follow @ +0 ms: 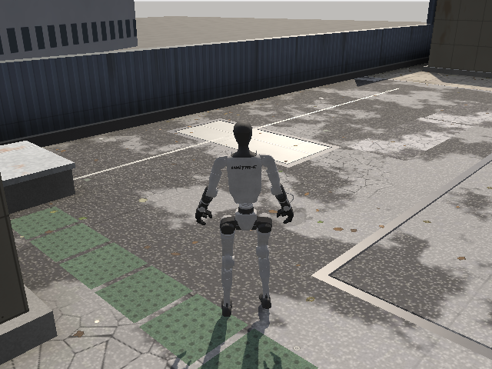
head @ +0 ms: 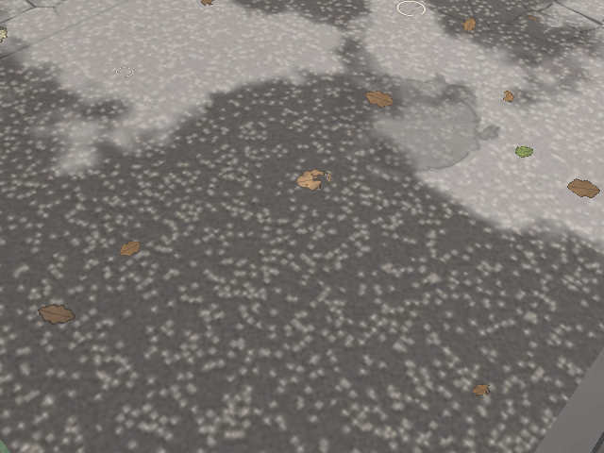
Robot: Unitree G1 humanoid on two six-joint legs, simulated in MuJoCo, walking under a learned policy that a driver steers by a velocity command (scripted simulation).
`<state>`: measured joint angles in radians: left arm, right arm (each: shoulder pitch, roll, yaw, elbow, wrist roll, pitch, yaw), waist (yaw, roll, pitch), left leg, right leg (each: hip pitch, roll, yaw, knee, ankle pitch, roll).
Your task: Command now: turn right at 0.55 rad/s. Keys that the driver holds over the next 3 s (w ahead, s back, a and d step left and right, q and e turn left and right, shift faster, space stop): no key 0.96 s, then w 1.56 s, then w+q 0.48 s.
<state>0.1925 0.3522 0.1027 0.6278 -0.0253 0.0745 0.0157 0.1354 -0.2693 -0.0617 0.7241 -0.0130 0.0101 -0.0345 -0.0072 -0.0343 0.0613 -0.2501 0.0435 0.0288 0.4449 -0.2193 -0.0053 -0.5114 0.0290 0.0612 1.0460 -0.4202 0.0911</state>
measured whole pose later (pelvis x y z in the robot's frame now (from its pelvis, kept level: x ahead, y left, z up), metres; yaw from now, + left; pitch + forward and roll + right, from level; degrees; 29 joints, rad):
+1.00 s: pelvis +0.01 -0.03 +0.00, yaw -6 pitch -2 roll +0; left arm 0.17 0.24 0.05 0.98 0.00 0.02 0.03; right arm 0.20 -0.25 -0.02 0.94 -0.01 -0.01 -0.03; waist 0.00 0.00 0.04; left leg -0.16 0.02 0.01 0.48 -0.29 -0.01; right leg -0.20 0.03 0.03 0.49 -0.26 -0.01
